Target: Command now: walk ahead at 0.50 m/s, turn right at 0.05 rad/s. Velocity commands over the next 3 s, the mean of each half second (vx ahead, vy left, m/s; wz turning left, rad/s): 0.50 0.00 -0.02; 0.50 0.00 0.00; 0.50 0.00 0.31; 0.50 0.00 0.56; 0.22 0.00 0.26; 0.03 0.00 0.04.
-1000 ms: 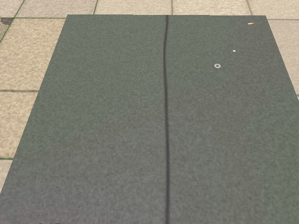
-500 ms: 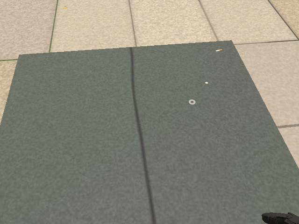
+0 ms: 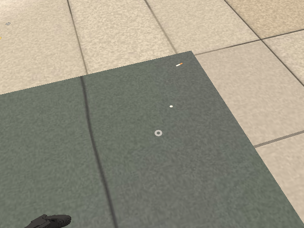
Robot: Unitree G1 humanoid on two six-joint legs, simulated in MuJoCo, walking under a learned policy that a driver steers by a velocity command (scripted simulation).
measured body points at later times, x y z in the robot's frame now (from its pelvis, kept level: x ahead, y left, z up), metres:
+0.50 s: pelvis +0.27 +0.05 -0.01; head +0.31 +0.06 +0.44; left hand +0.26 +0.33 -0.14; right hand +0.49 -0.20 -0.09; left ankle +0.38 +0.14 -0.73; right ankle +0.09 -0.09 -0.69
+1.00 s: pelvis +0.55 +0.02 +0.00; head +0.58 +0.01 +0.44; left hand +0.77 +0.25 -0.09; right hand +0.52 -0.27 -0.14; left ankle +0.38 +0.14 -0.73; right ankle +0.68 -0.09 -0.73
